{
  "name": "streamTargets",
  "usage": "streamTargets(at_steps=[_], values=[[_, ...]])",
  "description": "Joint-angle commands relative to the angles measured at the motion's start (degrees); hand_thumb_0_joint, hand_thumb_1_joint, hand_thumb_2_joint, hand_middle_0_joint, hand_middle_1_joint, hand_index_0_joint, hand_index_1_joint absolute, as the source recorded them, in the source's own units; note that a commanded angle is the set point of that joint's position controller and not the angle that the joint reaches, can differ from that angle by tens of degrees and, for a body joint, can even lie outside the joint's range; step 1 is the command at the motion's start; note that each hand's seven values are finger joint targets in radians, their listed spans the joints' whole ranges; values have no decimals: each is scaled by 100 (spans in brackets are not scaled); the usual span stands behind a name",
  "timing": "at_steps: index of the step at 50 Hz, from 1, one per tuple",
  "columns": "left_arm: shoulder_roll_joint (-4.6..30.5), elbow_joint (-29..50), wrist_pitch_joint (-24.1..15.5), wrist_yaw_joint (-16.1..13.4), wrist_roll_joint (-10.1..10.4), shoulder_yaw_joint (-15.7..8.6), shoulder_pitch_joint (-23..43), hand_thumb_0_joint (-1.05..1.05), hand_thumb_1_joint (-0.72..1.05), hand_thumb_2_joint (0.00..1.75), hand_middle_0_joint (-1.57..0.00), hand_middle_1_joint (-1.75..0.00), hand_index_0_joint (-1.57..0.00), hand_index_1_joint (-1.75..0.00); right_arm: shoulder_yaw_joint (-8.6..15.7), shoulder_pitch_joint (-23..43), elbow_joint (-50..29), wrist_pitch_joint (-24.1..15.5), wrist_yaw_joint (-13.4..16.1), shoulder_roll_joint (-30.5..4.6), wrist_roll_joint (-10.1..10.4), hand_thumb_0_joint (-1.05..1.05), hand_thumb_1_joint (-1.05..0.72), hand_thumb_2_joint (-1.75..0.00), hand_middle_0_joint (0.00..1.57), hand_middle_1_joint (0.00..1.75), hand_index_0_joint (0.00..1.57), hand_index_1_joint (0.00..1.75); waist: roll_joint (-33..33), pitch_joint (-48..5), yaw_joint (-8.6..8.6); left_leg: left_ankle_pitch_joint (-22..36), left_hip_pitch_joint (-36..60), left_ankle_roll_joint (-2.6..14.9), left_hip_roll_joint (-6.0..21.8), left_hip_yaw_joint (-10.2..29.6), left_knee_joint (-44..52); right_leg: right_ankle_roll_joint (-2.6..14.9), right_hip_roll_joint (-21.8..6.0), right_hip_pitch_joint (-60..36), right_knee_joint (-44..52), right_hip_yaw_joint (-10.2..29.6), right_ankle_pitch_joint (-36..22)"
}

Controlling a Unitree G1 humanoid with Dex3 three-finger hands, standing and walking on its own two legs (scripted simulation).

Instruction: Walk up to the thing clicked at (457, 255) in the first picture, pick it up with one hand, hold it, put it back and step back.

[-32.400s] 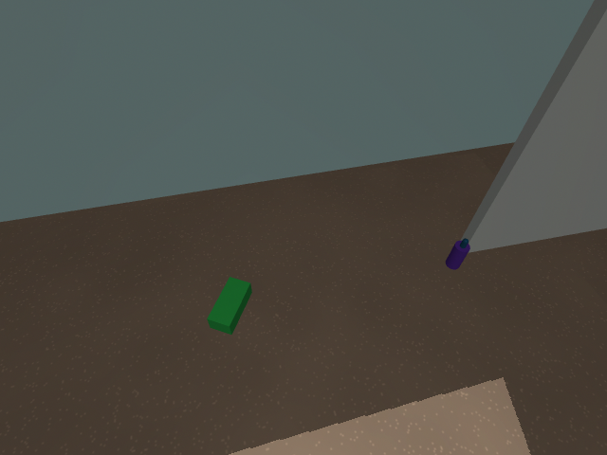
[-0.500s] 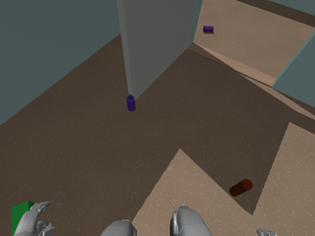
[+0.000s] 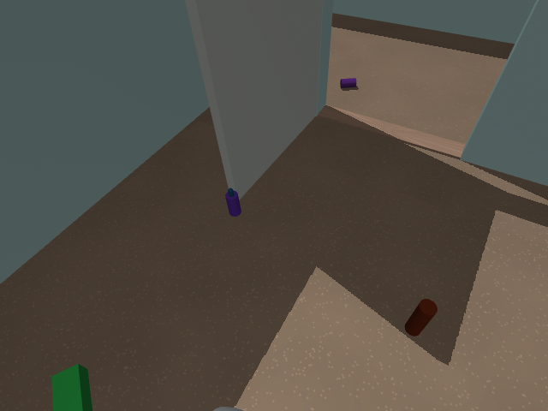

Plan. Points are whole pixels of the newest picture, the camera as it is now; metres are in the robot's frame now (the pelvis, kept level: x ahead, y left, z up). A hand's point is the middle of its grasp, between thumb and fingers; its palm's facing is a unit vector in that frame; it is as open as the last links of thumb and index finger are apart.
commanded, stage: step back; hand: left
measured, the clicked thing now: (232, 200) +1.05 +0.27 -0.68
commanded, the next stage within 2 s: stand in 0.84 s
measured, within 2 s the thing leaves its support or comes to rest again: neither
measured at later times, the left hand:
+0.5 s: hand out of the picture +0.10 +0.26 -0.14, palm faces +0.05 -0.92 -0.39, open 7.4 cm
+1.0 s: hand out of the picture +0.14 +0.30 -0.15, palm faces +0.05 -0.93 -0.35, open 7.4 cm
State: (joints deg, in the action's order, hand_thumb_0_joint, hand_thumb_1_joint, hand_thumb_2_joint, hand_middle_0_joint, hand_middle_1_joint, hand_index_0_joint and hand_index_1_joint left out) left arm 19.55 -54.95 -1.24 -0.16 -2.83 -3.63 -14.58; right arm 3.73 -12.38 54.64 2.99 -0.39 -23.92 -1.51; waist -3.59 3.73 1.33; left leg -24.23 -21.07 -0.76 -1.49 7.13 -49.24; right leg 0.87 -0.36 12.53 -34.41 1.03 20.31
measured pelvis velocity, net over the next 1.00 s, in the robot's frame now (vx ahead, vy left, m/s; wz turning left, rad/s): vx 0.05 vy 0.03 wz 0.05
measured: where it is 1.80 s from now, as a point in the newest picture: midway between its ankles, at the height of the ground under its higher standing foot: outside the picture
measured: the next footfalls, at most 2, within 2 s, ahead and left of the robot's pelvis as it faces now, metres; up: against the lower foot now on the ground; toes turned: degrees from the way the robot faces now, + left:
left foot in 0.08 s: +0.03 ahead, +0.15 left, +0.00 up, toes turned +1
right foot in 0.38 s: +0.11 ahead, -0.11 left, +0.00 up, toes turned +1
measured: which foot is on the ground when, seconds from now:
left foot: up 0.00-0.06, down 0.08-0.40, up 0.42-0.64, down 0.66-1.00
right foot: down 0.00-0.14, up 0.16-0.36, down 0.38-1.00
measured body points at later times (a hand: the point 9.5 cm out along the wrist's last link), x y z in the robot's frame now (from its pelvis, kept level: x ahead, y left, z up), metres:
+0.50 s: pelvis +0.03 +0.00 +0.00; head +0.04 -0.02 +0.44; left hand +0.10 +0.31 -0.12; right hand +0.11 -0.31 -0.14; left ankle +0.00 +0.14 -0.71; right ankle +0.07 -0.12 -0.73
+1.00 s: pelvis +0.05 +0.03 +0.01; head +0.08 +0.04 +0.46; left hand +0.14 +0.35 -0.12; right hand +0.17 -0.26 -0.12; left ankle +0.03 +0.15 -0.73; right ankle +0.07 -0.11 -0.73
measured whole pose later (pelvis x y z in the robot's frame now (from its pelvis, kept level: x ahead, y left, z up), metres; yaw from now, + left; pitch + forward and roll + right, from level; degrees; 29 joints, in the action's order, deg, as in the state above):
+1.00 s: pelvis +0.05 +0.03 +0.01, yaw +3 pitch -3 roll +0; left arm 21.1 -62.3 -0.5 -0.2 0.1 -0.8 -3.9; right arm 1.0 -4.6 61.6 -1.0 0.0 -19.2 -0.5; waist 0.4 5.1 0.5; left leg -17.4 -8.4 -0.2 0.5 0.2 -28.5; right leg -2.2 -2.8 10.6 -27.5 -0.8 14.1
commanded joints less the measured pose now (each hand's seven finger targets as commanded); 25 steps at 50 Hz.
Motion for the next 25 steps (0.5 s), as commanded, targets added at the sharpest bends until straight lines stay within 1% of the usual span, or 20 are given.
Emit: streamTargets(at_steps=[1,2,4,5,6,7,8,9,11,13,15,17,18,19,20,21,22,23,24,25], values=[[1827,483,-132,-68,21,-492,110,0,90,90,-20,-30,-20,-30,174,619,-577,-395,-40,-805,-59,0,-90,-90,20,30,20,30,1585,-31,321,-451,-549,-42,70,-567,1226,949,-1371,-765,1298,1438,-49],[1822,530,-107,-57,53,-472,217,0,90,90,-20,-30,-20,-30,193,455,-528,-440,-36,-797,-56,0,-90,-90,20,30,20,30,1549,-148,218,-244,-127,-2,111,-686,1718,935,-1401,-640,1107,1332,-445],[1668,539,-34,-36,106,-336,270,0,90,90,-20,-30,-20,-30,245,105,-316,-511,-15,-722,-40,0,-90,-90,20,30,20,30,1237,-349,31,803,957,119,-169,-955,2775,628,-1015,-358,352,708,-1365],[1406,577,-21,-35,113,-223,224,0,90,90,-20,-30,-20,-30,311,-106,-245,-547,14,-834,-72,0,-90,-90,20,30,20,30,878,-599,-90,1134,1816,260,82,-407,2787,434,-838,233,-325,499,-1651],[1128,688,-37,-27,162,-138,283,0,90,90,-20,-30,-20,-30,424,-464,-198,-580,46,-1207,-112,0,-90,-90,20,30,20,30,-194,-876,-270,844,2500,628,1080,1090,3145,180,-267,1152,-1503,49,-905],[1184,711,-2,-39,197,-175,663,0,90,90,-20,-30,-20,-30,481,-491,-233,-571,41,-1667,-111,0,-90,-90,20,30,20,30,-561,-548,-363,-511,2090,1312,2019,2532,3422,58,99,2055,-1921,-239,1286],[1591,716,-13,-73,127,-265,923,0,90,90,-20,-30,-20,-30,557,-476,-229,-554,25,-1829,-56,0,-90,-90,20,30,20,30,-322,-166,-480,-907,1433,1718,2306,2696,3556,114,-192,1917,-2202,277,1520],[1650,652,-33,-45,157,-252,802,0,90,90,-20,-30,-20,-30,527,-263,-274,-523,19,-1624,-75,0,-90,-90,20,30,20,30,-160,83,-321,-988,1131,1673,2136,2276,3556,131,-236,1812,-2233,321,1353],[1502,517,-90,33,174,-235,487,0,90,90,-20,-30,-20,-30,373,115,-396,-545,20,-1245,-77,0,-90,-90,20,30,20,30,-299,233,-112,-378,1178,1280,1539,1256,3391,126,-325,1798,-1748,191,864],[1367,459,-131,95,183,-217,459,0,90,90,-20,-30,-20,-30,369,-5,-348,-570,16,-1180,-66,0,-90,-90,20,30,20,30,-467,166,-198,575,1069,1163,1333,859,3152,53,-247,1440,-1159,-72,501],[1263,394,-157,73,194,-218,476,0,90,90,-20,-30,-20,-30,342,142,-376,-527,9,-1173,-58,0,-90,-90,20,30,20,30,-702,69,-198,1228,743,1109,1263,559,2944,6,-128,730,-509,-285,324],[1175,199,-220,-5,209,-226,192,0,90,90,-20,-30,-20,-30,219,418,-440,-435,20,-992,18,0,-90,-90,20,30,20,30,-596,-190,81,2083,450,832,994,0,2086,0,83,-247,701,-529,-574],[1236,24,-244,-67,200,-253,-136,0,90,90,-20,-30,-20,-30,141,534,-484,-385,32,-791,81,0,-90,-90,20,30,20,30,-329,-350,268,2036,270,639,832,-183,1558,-12,112,-763,1088,-468,-1151],[1477,-47,-270,-121,153,-329,-226,0,90,90,-20,-30,-20,-30,36,424,-526,-365,50,-452,128,0,-90,-90,20,30,20,30,370,-459,280,1338,-254,401,527,-251,915,46,-342,-1203,1173,313,-1396],[1917,29,-299,-162,83,-412,-172,0,90,90,-20,-30,-20,-30,-37,314,-588,-348,71,-270,162,0,-90,-90,20,30,20,30,1262,-543,231,19,-758,150,-84,-218,280,415,-1456,-1187,1691,2030,-1244],[2086,182,-271,-148,107,-400,339,0,90,90,-20,-30,-20,-30,55,115,-397,-251,139,-563,108,0,-90,-90,20,30,20,30,950,-503,122,-970,-278,129,34,-25,-208,975,-2189,-198,2005,2681,228],[2125,330,-253,-131,87,-395,844,0,90,90,-20,-30,-20,-30,166,-84,-211,-230,149,-841,75,0,-90,-90,20,30,20,30,1015,-183,-51,-1050,91,79,208,-30,-417,1347,-2335,511,1933,2855,531],[1913,368,-247,-116,96,-365,1016,0,90,90,-20,-30,-20,-30,155,-155,-121,-254,136,-865,82,0,-90,-90,20,30,20,30,868,-42,-138,-997,53,86,333,16,-132,1278,-2095,483,1750,2375,222],[1776,372,-262,-112,117,-327,1015,0,90,90,-20,-30,-20,-30,144,-85,-85,-272,101,-856,97,0,-90,-90,20,30,20,30,842,-35,-105,-824,96,119,288,2,-64,1113,-1887,474,1618,1932,-198],[1702,328,-265,-121,124,-300,998,0,90,90,-20,-30,-20,-30,131,-57,-29,-271,95,-795,93,0,-90,-90,20,30,20,30,943,-97,-80,-670,-8,149,252,-1,-108,939,-1660,309,1532,1558,-339]])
